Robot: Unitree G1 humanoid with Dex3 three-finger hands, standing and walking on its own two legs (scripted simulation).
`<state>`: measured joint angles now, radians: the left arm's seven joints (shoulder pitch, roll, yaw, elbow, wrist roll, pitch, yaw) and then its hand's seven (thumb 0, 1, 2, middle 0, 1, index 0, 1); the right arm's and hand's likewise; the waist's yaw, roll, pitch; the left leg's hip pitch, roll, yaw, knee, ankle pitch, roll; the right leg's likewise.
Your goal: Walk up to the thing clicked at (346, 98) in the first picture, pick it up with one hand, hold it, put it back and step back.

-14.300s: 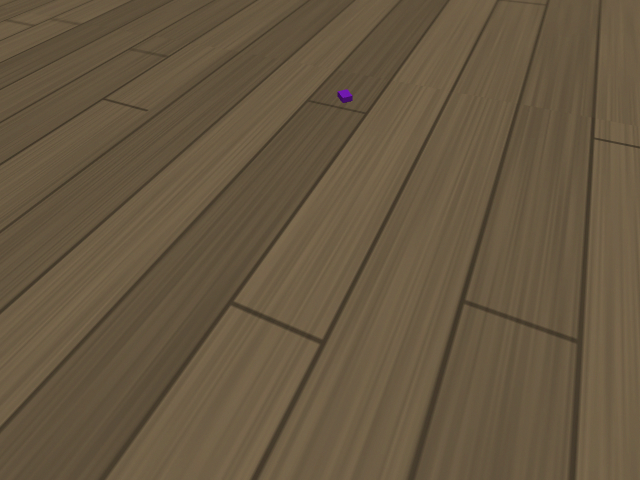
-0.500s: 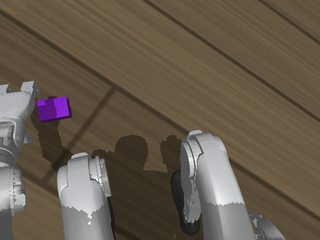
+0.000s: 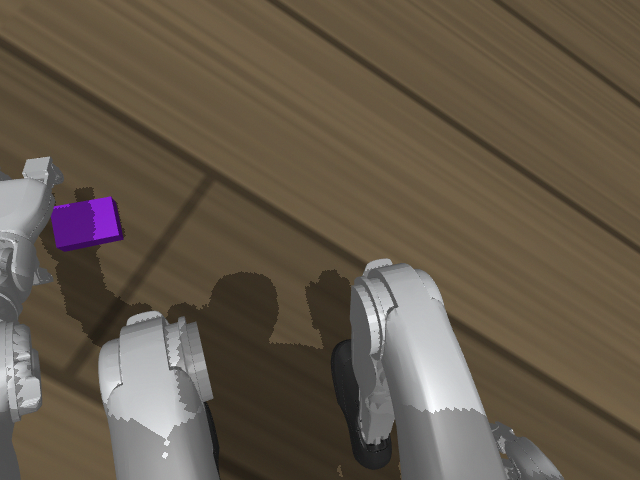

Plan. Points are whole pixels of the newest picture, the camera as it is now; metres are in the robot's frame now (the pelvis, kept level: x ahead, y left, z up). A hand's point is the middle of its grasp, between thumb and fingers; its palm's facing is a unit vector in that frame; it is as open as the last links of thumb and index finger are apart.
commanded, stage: rise first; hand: left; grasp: from above
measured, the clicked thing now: (87, 224) +0.48 +0.27 -0.30
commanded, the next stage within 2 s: approach in 1.10 s
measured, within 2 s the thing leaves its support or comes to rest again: neither
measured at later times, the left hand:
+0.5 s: hand (29, 235) +0.44 +0.30 -0.18, palm faces -0.47 -0.07 -0.88, open 13.7 cm
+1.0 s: hand (27, 234) +0.44 +0.30 -0.18, palm faces -0.48 -0.07 -0.88, open 13.4 cm
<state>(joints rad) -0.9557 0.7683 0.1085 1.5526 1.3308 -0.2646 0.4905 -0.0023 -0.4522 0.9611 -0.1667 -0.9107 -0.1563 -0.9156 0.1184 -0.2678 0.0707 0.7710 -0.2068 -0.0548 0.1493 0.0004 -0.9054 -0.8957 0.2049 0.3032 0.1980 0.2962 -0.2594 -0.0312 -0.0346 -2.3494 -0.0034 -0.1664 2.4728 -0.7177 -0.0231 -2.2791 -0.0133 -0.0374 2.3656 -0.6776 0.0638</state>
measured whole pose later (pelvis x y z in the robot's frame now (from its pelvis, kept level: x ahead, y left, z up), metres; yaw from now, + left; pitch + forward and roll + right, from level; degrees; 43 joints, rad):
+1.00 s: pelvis +0.00 +0.00 +0.01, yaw +0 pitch +34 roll -9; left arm -0.96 0.77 0.10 1.54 1.31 -0.26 0.44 0.00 -0.39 0.91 -0.24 -0.84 -0.22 -0.86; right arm 0.14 -0.28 0.08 0.76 -0.19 -0.07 0.16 0.00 -0.91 -0.90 0.20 0.30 0.20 0.30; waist -0.26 -0.02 -0.03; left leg -2.34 -0.01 -0.17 2.45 -0.70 -0.02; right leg -2.27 -0.01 -0.04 2.35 -0.67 0.06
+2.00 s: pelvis +0.00 +0.00 +0.00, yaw +0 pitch +33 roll -8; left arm -1.02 0.76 0.04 1.54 1.25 -0.21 0.39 0.00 -0.31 0.85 -0.30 -0.81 -0.29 -0.81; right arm 0.18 -0.28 0.10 0.75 -0.18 -0.08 0.17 0.00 -0.91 -0.89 0.21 0.30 0.20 0.30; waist -0.28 -0.01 0.00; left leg -2.35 -0.01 -0.17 2.47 -0.70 -0.03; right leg -2.29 -0.01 -0.04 2.36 -0.66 0.06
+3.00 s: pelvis +0.00 +0.01 -0.02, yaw -5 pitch +29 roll -13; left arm -1.06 0.93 0.13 1.79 1.35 -0.24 0.65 0.00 -0.25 0.78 -0.33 -0.71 -0.31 -0.72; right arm 0.10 -0.32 0.24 0.71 -0.31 -0.21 0.28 0.00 -0.90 -0.90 0.20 0.30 0.20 0.30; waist -0.39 -0.11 0.14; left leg -2.36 0.00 -0.25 2.58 -0.76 -0.03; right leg -2.26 0.02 -0.10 2.41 -0.67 0.08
